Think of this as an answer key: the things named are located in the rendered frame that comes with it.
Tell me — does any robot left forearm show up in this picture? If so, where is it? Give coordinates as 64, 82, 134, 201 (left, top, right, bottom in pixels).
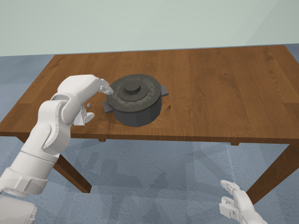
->
0, 91, 81, 198

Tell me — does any right robot hand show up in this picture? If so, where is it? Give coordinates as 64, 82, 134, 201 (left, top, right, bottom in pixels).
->
219, 180, 255, 223

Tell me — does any left robot upper arm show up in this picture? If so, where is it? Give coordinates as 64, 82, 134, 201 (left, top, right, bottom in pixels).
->
0, 195, 38, 224

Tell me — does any table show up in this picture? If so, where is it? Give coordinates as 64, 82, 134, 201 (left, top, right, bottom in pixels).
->
0, 45, 299, 205

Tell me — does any robot right forearm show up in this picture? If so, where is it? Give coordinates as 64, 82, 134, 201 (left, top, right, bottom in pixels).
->
239, 210, 268, 224

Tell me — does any knob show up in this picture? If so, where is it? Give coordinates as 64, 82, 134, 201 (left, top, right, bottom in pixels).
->
124, 80, 141, 94

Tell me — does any lid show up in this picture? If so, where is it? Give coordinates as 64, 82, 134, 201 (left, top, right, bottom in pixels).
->
106, 74, 162, 113

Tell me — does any pot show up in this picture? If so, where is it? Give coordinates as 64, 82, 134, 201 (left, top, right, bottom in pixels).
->
103, 84, 169, 127

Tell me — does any left robot hand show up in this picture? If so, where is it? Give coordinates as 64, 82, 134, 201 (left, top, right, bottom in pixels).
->
57, 75, 113, 126

